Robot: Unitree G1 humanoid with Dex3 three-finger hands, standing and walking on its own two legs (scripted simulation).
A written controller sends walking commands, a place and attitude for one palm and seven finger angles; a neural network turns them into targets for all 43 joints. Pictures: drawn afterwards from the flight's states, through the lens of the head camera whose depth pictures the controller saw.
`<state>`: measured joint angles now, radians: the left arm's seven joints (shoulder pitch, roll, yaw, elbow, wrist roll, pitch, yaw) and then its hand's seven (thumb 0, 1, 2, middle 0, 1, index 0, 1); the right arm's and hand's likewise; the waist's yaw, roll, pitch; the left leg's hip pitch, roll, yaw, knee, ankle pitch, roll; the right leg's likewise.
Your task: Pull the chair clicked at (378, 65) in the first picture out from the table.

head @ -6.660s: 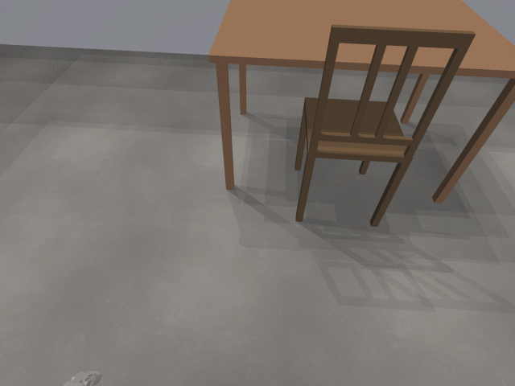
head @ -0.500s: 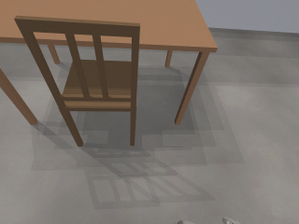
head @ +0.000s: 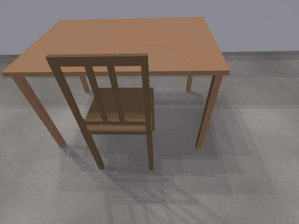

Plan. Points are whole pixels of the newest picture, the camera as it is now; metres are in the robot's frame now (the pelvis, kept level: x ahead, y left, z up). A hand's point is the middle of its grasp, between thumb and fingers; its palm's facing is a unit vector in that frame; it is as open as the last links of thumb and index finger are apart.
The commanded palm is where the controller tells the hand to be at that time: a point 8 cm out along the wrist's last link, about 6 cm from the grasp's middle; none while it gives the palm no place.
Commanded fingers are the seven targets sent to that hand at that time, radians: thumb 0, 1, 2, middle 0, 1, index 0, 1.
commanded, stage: take the last steps up to it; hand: left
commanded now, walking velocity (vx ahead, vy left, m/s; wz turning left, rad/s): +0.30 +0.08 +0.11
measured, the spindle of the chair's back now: (97, 96) +0.67 +0.29 -0.06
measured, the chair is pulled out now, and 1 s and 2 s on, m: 0.00 0.00 0.00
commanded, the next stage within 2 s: come to a stop and stand still in 0.46 s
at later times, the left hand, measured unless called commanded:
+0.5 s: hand out of the picture +0.07 +0.24 -0.18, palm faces +0.15 -0.98 -0.16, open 7.4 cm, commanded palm none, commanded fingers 0.00 0.90 0.90 -0.20 -0.30 -0.20 -0.30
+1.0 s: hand (84, 184) +0.29 +0.27 -0.17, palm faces +0.05 -0.97 -0.24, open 7.3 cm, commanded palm none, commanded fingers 0.00 0.90 0.90 -0.20 -0.30 -0.20 -0.30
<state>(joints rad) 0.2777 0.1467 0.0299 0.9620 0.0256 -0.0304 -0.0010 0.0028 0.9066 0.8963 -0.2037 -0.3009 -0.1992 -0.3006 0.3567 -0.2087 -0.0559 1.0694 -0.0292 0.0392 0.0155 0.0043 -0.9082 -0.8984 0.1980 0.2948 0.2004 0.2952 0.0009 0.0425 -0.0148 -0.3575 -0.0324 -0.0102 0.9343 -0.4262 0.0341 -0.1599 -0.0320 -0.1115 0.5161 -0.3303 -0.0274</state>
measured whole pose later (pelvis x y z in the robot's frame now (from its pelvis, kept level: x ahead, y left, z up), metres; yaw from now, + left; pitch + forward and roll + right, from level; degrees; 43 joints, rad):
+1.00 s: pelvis +0.22 +0.08 +0.00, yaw +2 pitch +0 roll +1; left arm 0.15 0.15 0.04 1.01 0.03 0.02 0.04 0.00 0.92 0.90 -0.21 -0.30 -0.20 -0.30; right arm 0.23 -0.16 -0.06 1.06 0.00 0.05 -0.03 0.00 -0.92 -0.90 0.20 0.29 0.20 0.29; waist -0.01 0.02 0.08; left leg -0.31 -0.01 0.02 0.90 -0.55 -0.04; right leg -0.32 -0.04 -0.07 0.53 -0.20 -0.03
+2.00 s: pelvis +0.23 +0.12 +0.00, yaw +1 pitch -1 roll +1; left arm 0.25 0.15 0.00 1.10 0.01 -0.01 0.03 0.01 0.93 0.90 -0.20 -0.30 -0.20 -0.30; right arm 0.31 -0.15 0.02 1.12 -0.01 -0.03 -0.03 0.00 -0.91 -0.90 0.20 0.29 0.20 0.30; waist 0.00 0.03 0.03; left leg -0.08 0.00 0.08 0.41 -0.32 0.01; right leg -0.25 -0.03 -0.01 0.48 -0.22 0.00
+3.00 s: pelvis +0.24 +0.11 +0.01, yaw +1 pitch -1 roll +0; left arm 0.32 0.14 -0.01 1.11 0.01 -0.01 0.03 0.01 0.92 0.90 -0.20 -0.30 -0.20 -0.30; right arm 0.35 -0.12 0.01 1.16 -0.01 -0.03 -0.03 0.00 -0.91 -0.90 0.20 0.29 0.20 0.29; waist 0.00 0.01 0.01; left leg -0.06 0.03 0.06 0.39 -0.32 -0.01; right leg -0.20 0.01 -0.04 0.43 -0.21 -0.02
